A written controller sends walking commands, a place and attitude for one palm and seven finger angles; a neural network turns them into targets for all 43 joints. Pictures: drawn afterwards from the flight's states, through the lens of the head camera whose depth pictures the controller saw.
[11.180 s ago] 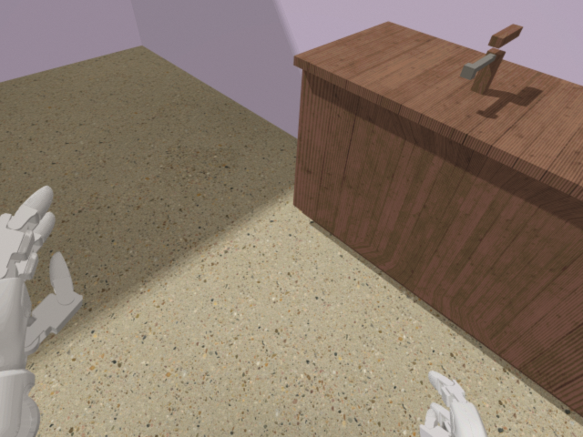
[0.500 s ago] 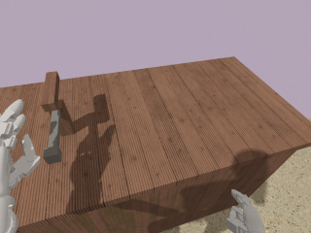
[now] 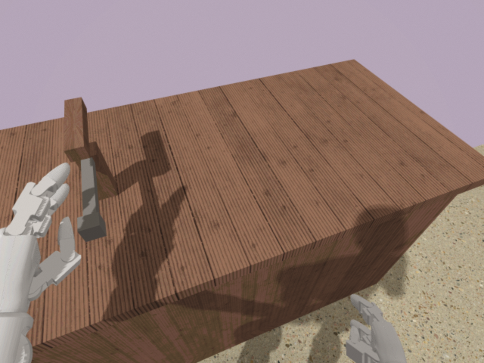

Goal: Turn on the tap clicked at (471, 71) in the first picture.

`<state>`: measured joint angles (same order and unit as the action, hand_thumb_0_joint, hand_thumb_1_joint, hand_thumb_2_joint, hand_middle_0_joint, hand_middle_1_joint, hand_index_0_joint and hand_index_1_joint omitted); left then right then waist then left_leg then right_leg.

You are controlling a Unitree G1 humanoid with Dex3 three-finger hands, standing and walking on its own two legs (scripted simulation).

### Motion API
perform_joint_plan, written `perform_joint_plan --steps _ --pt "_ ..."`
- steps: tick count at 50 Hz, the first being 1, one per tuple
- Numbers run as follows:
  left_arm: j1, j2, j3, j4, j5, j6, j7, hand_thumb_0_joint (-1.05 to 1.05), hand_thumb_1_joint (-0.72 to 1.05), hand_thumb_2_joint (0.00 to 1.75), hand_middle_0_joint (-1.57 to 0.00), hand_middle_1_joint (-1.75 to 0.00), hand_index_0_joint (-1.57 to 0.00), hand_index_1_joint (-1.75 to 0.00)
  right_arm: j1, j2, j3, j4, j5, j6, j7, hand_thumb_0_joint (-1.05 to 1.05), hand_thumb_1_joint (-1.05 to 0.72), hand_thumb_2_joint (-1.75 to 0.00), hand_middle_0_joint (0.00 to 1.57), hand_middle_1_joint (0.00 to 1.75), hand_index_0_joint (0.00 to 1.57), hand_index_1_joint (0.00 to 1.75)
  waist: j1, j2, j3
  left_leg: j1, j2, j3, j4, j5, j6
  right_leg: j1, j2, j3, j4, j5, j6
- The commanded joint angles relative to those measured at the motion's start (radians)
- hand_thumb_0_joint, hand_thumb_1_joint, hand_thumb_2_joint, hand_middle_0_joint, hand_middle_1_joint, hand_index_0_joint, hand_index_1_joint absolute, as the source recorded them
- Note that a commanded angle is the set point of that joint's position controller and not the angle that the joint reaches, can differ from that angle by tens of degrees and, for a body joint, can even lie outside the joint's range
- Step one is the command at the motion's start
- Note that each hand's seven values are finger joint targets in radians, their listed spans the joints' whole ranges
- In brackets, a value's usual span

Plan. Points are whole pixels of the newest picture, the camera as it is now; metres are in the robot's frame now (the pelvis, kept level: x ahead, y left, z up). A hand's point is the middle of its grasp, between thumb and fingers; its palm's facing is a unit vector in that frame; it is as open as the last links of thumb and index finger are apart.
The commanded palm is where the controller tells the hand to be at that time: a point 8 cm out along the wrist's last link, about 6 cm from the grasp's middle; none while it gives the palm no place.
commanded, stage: look again from close up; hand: left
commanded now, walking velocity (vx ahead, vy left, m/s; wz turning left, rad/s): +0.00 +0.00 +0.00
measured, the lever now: (92, 226) +0.27 +0.23 +0.12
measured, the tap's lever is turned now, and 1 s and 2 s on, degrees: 0 0 0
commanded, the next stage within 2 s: shuffle to correct the standing spot in 0.02 s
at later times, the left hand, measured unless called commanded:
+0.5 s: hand (36, 267) +0.20 +0.25 +0.16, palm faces +0.38 -0.85 -0.38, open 7.4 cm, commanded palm +0.13 +0.28 +0.18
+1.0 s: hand (92, 247) +0.21 +0.19 +0.17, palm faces +0.27 -0.83 -0.48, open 7.4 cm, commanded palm +0.15 +0.23 +0.18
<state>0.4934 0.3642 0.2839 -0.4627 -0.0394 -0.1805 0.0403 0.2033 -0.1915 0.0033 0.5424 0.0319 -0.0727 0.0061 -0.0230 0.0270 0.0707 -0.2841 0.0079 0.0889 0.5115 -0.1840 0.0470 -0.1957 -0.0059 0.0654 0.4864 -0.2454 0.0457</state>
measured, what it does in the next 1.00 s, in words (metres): stands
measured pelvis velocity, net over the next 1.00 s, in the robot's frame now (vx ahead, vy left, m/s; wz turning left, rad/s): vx -0.01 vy -0.05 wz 0.01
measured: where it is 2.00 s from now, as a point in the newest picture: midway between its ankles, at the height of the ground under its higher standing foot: outside the picture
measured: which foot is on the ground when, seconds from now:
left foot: down 0.00-1.00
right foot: down 0.00-1.00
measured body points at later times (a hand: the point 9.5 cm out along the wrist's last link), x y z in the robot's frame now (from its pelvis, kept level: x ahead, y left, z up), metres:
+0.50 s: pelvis -0.02 -0.01 +0.00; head +0.00 +0.02 +0.45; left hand +0.17 +0.29 +0.18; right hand +0.18 -0.19 -0.06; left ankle +0.06 +0.09 -0.73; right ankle +0.01 -0.15 -0.73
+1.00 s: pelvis -0.01 -0.05 +0.00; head +0.05 -0.03 +0.44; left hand +0.19 +0.23 +0.20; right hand +0.18 -0.28 -0.07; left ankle +0.06 +0.09 -0.73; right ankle +0.02 -0.15 -0.73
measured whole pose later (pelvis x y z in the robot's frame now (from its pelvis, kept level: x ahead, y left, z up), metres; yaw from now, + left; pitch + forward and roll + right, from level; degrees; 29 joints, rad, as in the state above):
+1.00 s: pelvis -0.01 -0.05 +0.00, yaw +1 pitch +0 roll -2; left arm 0.46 0.44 0.42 -0.60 -0.07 -0.24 0.04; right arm 0.19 -0.19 -0.03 0.52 0.01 -0.14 -0.04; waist 0.01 -0.01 0.14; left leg -0.38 0.11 0.05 0.56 -0.18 -0.02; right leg -0.26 0.06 -0.02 0.49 -0.23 -0.02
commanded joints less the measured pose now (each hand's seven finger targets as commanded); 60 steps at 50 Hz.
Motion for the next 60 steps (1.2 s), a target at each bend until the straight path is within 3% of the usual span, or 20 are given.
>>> perform_joint_plan --steps 1,2,4,11,12,16,17,21,22,26,29,36,37,40,43,51,52,54,57,60 --pt "-0.194 0.320 0.327 -0.265 -0.006 -0.095 0.072 0.00 0.90 0.90 -0.20 -0.30 -0.20 -0.30 -0.148 -0.135 -0.038 -0.185 -0.005 -0.060 -0.051 0.00 -0.90 -0.90 0.20 0.30 0.20 0.30 0.038 0.056 -0.068 0.061 0.080 -0.128 -0.153 -0.210 -0.019 -0.125 -0.045 0.026 -0.139 -0.143 -0.072" --pt "-0.205 0.233 0.259 -0.239 -0.009 -0.105 0.069 0.00 0.90 0.90 -0.20 -0.30 -0.20 -0.30 -0.123 -0.125 -0.035 -0.177 -0.009 -0.064 -0.054 0.00 -0.90 -0.90 0.20 0.30 0.20 0.30 0.036 0.152 -0.079 -0.003 0.101 -0.155 -0.205 -0.299 -0.006 -0.051 -0.029 -0.009 -0.102 -0.112 -0.067" --pt "-0.259 0.251 0.261 -0.268 0.010 -0.121 0.068 0.00 0.90 0.90 -0.20 -0.30 -0.20 -0.30 -0.099 -0.122 -0.032 -0.181 -0.007 -0.094 -0.051 0.00 -0.90 -0.90 0.20 0.30 0.20 0.30 0.047 0.282 -0.096 -0.087 0.115 -0.169 -0.259 -0.419 0.006 0.063 -0.004 -0.042 -0.041 -0.062 -0.063" --pt "-0.168 0.133 0.161 -0.159 0.019 -0.117 0.054 0.00 0.90 0.90 -0.20 -0.30 -0.20 -0.30 -0.075 -0.124 -0.033 -0.139 -0.003 -0.159 -0.030 0.00 -0.90 -0.90 0.20 0.30 0.20 0.30 0.057 0.071 -0.116 0.051 0.158 -0.211 -0.294 -0.406 -0.026 -0.024 0.015 -0.073 -0.064 -0.071 -0.047" --pt "-0.196 0.091 0.110 -0.144 0.020 -0.111 0.049 0.00 0.90 0.90 -0.20 -0.30 -0.20 -0.30 -0.060 -0.137 -0.038 -0.137 -0.006 -0.153 -0.028 0.00 -0.90 -0.90 0.20 0.30 0.20 0.30 0.049 0.066 -0.103 0.018 0.172 -0.229 -0.323 -0.447 -0.026 -0.023 0.023 -0.077 -0.035 -0.071 -0.045" --pt "-0.227 0.146 0.159 -0.110 0.026 -0.100 0.057 0.00 0.90 0.90 -0.20 -0.30 -0.20 -0.30 -0.072 -0.130 -0.040 -0.133 -0.003 -0.138 -0.018 0.00 -0.90 -0.90 0.20 0.30 0.20 0.30 0.054 0.073 -0.078 0.011 0.206 -0.223 -0.340 -0.418 -0.034 -0.031 0.022 -0.084 -0.014 -0.073 -0.041" --pt "-0.241 0.118 0.127 -0.098 0.021 -0.093 0.052 0.00 0.90 0.90 -0.20 -0.30 -0.20 -0.30 -0.061 -0.134 -0.042 -0.138 -0.010 -0.127 -0.017 0.00 -0.90 -0.90 0.20 0.30 0.20 0.30 0.048 0.056 -0.092 -0.002 0.202 -0.223 -0.331 -0.430 -0.028 -0.015 0.021 -0.088 -0.025 -0.067 -0.040" --pt "-0.236 0.196 0.202 -0.205 0.020 -0.090 0.049 0.00 0.90 0.90 -0.20 -0.30 -0.20 -0.30 -0.078 -0.117 -0.040 -0.164 -0.008 -0.115 -0.006 0.00 -0.90 -0.90 0.20 0.30 0.20 0.30 0.052 0.063 -0.099 0.002 0.178 -0.156 -0.264 -0.405 -0.031 0.010 0.022 -0.104 -0.099 -0.080 -0.051" --pt "-0.251 0.163 0.165 -0.218 0.015 -0.087 0.043 0.00 0.90 0.90 -0.20 -0.30 -0.20 -0.30 -0.081 -0.118 -0.043 -0.175 -0.012 -0.111 -0.006 0.00 -0.90 -0.90 0.20 0.30 0.20 0.30 0.047 0.055 -0.112 0.001 0.168 -0.152 -0.238 -0.398 -0.024 0.018 0.014 -0.096 -0.121 -0.065 -0.054" --pt "-0.211 0.215 0.224 -0.302 0.005 -0.092 0.046 0.00 0.90 0.90 -0.20 -0.30 -0.20 -0.30 -0.090 -0.101 -0.038 -0.186 -0.012 -0.120 -0.004 0.00 -0.90 -0.90 0.20 0.30 0.20 0.30 0.045 0.097 -0.116 0.037 0.136 -0.117 -0.173 -0.335 -0.041 -0.036 -0.003 -0.063 -0.158 -0.081 -0.073" --pt "-0.187 0.172 0.198 -0.269 -0.005 -0.096 0.042 0.00 0.90 0.90 -0.20 -0.30 -0.20 -0.30 -0.067 -0.104 -0.049 -0.183 -0.017 -0.123 -0.013 0.00 -0.90 -0.90 0.20 0.30 0.20 0.30 0.041 0.115 -0.105 0.009 0.142 -0.127 -0.165 -0.350 -0.039 -0.050 -0.003 -0.048 -0.140 -0.095 -0.073" --pt "-0.131 0.201 0.225 -0.245 -0.019 -0.085 0.041 0.00 0.90 0.90 -0.20 -0.30 -0.20 -0.30 -0.067 -0.105 -0.049 -0.166 -0.009 -0.121 -0.028 0.00 -0.90 -0.90 0.20 0.30 0.20 0.30 0.038 0.006 -0.143 0.094 0.123 -0.100 -0.056 -0.132 -0.037 -0.094 -0.036 -0.017 -0.148 0.042 -0.077" --pt "-0.133 0.163 0.183 -0.232 -0.026 -0.082 0.034 0.00 0.90 0.90 -0.20 -0.30 -0.20 -0.30 -0.058 -0.110 -0.051 -0.161 -0.015 -0.117 -0.031 0.00 -0.90 -0.90 0.20 0.30 0.20 0.30 0.035 -0.006 -0.140 0.087 0.118 -0.090 -0.041 -0.124 -0.034 -0.102 -0.038 -0.016 -0.152 0.057 -0.071" --pt "-0.113 0.204 0.222 -0.299 -0.032 -0.094 0.031 0.00 0.90 0.90 -0.20 -0.30 -0.20 -0.30 -0.053 -0.114 -0.065 -0.173 -0.015 -0.129 -0.040 0.00 -0.90 -0.90 0.20 0.30 0.20 0.30 0.041 -0.007 -0.133 0.087 0.115 -0.085 0.015 -0.019 -0.038 -0.110 -0.066 0.005 -0.125 0.188 -0.094" --pt "-0.085 0.224 0.248 -0.346 -0.035 -0.106 0.027 0.00 0.90 0.90 -0.20 -0.30 -0.20 -0.30 -0.057 -0.114 -0.066 -0.184 -0.018 -0.128 -0.045 0.00 -0.90 -0.90 0.20 0.30 0.20 0.30 0.051 0.016 -0.156 0.110 0.134 -0.088 0.024 0.187 -0.032 -0.090 -0.056 -0.022 -0.089 0.318 -0.069" --pt "0.014 0.260 0.340 -0.328 -0.033 -0.152 0.021 0.00 0.90 0.90 -0.20 -0.30 -0.20 -0.30 -0.053 -0.099 -0.068 -0.159 -0.026 -0.126 -0.051 0.00 -0.90 -0.90 0.20 0.30 0.20 0.30 0.051 0.080 -0.239 0.135 0.189 -0.119 0.020 0.380 -0.011 -0.055 -0.046 -0.051 -0.025 0.335 -0.059" --pt "0.016 0.218 0.302 -0.311 -0.041 -0.154 0.010 0.00 0.90 0.90 -0.20 -0.30 -0.20 -0.30 -0.036 -0.102 -0.069 -0.155 -0.036 -0.118 -0.049 0.00 -0.90 -0.90 0.20 0.30 0.20 0.30 0.042 0.080 -0.240 0.105 0.200 -0.116 0.006 0.334 -0.007 -0.042 -0.037 -0.069 -0.027 0.287 -0.047" --pt "-0.018 0.260 0.348 -0.328 -0.040 -0.177 0.004 0.00 0.90 0.90 -0.20 -0.30 -0.20 -0.30 -0.038 -0.109 -0.082 -0.153 -0.032 -0.144 -0.055 0.00 -0.90 -0.90 0.20 0.30 0.20 0.30 0.046 0.057 -0.216 0.044 0.198 -0.129 0.029 0.182 -0.001 -0.048 -0.061 -0.035 -0.016 0.267 -0.066" --pt "-0.028 0.235 0.314 -0.313 -0.042 -0.182 0.003 0.00 0.90 0.90 -0.20 -0.30 -0.20 -0.30 -0.017 -0.102 -0.078 -0.129 -0.034 -0.146 -0.059 0.00 -0.90 -0.90 0.20 0.30 0.20 0.30 0.025 -0.087 -0.204 0.079 0.075 -0.059 0.129 -0.080 -0.038 -0.156 -0.123 0.029 -0.129 0.287 -0.117" --pt "-0.030 0.244 0.313 -0.300 -0.054 -0.152 0.015 0.00 0.90 0.90 -0.20 -0.30 -0.20 -0.30 -0.023 -0.096 -0.086 -0.122 -0.024 -0.159 -0.069 0.00 -0.90 -0.90 0.20 0.30 0.20 0.30 0.030 -0.161 -0.164 0.136 0.005 -0.040 0.263 -0.231 -0.060 -0.310 -0.222 0.132 -0.225 -0.050 -0.206"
